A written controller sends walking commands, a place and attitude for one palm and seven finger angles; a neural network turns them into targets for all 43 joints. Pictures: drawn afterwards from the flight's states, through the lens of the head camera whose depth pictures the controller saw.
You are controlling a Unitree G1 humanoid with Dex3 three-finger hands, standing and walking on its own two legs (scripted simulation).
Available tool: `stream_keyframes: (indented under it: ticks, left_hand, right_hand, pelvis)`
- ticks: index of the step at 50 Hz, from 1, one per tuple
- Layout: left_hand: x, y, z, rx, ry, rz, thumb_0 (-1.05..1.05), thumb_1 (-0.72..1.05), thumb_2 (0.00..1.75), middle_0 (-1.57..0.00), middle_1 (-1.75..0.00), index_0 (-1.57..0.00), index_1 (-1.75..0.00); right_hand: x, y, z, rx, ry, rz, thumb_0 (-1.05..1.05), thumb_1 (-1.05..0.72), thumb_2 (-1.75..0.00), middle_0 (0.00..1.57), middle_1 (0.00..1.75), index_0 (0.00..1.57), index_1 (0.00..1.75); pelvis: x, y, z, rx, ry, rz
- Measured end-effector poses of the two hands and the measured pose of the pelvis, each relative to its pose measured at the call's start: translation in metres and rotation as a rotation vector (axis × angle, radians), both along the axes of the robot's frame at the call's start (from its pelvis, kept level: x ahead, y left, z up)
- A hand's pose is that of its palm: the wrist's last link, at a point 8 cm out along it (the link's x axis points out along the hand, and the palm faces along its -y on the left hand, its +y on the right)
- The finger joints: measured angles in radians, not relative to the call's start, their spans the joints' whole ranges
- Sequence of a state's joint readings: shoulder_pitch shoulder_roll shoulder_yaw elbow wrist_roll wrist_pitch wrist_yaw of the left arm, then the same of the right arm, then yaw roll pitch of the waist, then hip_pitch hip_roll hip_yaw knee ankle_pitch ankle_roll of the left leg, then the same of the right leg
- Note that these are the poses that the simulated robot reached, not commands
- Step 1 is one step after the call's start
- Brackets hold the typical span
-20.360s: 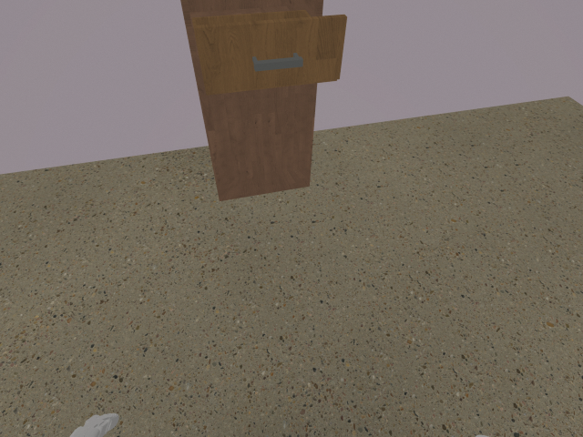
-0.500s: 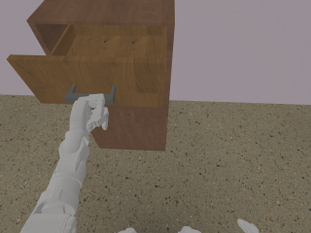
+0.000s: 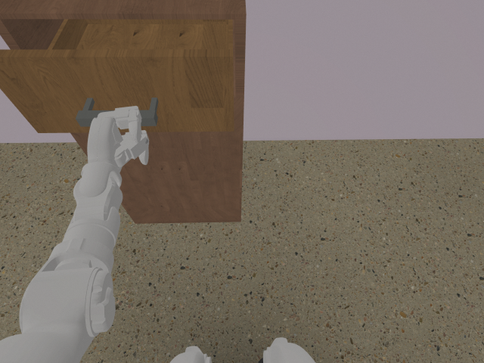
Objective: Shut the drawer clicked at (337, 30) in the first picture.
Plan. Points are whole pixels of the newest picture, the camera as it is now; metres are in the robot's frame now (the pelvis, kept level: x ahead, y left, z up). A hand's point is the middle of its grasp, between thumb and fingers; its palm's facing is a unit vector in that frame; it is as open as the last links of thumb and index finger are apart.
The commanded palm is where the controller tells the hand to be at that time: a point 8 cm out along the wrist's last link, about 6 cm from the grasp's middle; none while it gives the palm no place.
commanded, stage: push the drawer shut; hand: left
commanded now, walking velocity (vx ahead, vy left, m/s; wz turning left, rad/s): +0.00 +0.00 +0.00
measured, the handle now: (120, 110) +0.54 +0.19 +0.08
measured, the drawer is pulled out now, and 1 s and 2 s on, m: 0.11 0.00 0.00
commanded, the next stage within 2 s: pull the fist back off the drawer in 1.36 s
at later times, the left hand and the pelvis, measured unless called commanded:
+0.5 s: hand (148, 114) +0.53 +0.14 +0.08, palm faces -0.01 -1.00 -0.02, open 3.2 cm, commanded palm +0.52 +0.19 +0.08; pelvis +0.01 +0.01 -0.01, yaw +0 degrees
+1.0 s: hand (149, 93) +0.58 +0.14 +0.08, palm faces -0.02 -1.00 -0.01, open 3.1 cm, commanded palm +0.57 +0.19 +0.08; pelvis +0.02 +0.02 -0.01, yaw -1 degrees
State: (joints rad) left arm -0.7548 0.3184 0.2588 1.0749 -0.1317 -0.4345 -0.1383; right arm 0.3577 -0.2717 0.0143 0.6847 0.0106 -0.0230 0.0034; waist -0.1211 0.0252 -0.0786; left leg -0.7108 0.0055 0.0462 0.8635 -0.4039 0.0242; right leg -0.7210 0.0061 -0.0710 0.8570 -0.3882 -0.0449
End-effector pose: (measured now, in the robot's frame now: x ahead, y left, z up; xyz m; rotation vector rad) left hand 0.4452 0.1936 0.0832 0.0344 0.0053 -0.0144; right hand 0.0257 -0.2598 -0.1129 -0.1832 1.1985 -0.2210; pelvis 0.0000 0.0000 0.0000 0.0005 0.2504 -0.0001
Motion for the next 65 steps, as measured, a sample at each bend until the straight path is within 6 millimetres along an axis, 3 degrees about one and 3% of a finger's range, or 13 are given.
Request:
stream_keyframes:
  ticks: [13, 47, 65]
  left_hand:
    - [0.035, 0.004, 0.0, -0.008, 0.012, -0.008, 0.01, 0.89, 0.94, -1.4, -1.6, -1.4, -1.6]
    - [0.113, 0.001, 0.002, -0.02, 0.037, 0.009, 0.02, 0.88, 0.93, -1.4, -1.6, -1.4, -1.6]
    - [0.12, 0.016, 0.001, -0.015, 0.037, 0.0, 0.01, 0.69, 0.94, -1.4, -1.6, -1.39, -1.6]
  right_hand:
    - [-0.027, 0.001, 0.0, -0.017, 0.089, -0.033, 0.01, -0.91, -0.9, 0.2, 0.3, 0.2, 0.3]
    - [-0.072, 0.025, 0.008, -0.018, 0.292, -0.092, 0.0, -0.91, -0.9, 0.21, 0.3, 0.2, 0.3]
    - [-0.106, 0.031, 0.012, -0.061, 0.35, -0.077, 0.0, -0.91, -0.9, 0.21, 0.3, 0.2, 0.3]
  pelvis:
    - [0.001, 0.003, -0.005, -0.011, 0.054, -0.004]
    - [0.016, 0.016, -0.013, -0.041, 0.157, -0.007]
    - [-0.004, 0.021, -0.024, -0.072, 0.199, 0.021]
